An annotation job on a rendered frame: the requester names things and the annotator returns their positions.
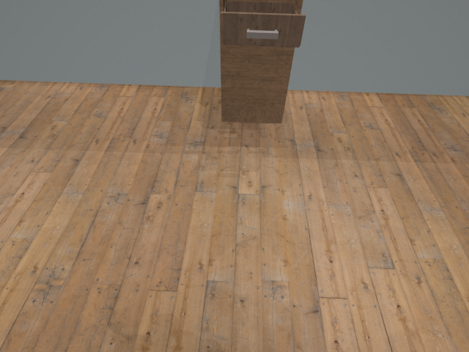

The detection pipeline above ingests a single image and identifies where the drawer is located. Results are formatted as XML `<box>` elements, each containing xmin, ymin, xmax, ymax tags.
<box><xmin>221</xmin><ymin>1</ymin><xmax>306</xmax><ymax>48</ymax></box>

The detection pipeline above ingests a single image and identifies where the handle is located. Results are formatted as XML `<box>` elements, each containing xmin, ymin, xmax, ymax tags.
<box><xmin>246</xmin><ymin>29</ymin><xmax>278</xmax><ymax>39</ymax></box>

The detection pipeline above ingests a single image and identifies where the cabinet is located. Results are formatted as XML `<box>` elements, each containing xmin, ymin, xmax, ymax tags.
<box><xmin>219</xmin><ymin>0</ymin><xmax>303</xmax><ymax>123</ymax></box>

